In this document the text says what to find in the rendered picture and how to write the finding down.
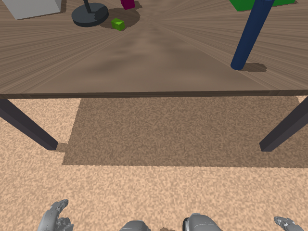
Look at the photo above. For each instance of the table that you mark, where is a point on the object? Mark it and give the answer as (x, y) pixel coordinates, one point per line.
(168, 48)

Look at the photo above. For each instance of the right robot hand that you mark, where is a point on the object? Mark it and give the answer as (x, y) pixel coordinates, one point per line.
(287, 224)

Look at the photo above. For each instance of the desk lamp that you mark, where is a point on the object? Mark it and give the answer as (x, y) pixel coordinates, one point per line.
(90, 14)

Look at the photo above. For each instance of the left robot hand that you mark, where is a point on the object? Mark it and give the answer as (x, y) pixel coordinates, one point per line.
(50, 220)

